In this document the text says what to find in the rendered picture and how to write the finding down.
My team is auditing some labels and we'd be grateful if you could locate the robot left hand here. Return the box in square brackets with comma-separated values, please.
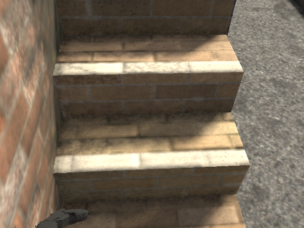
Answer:
[35, 208, 89, 228]

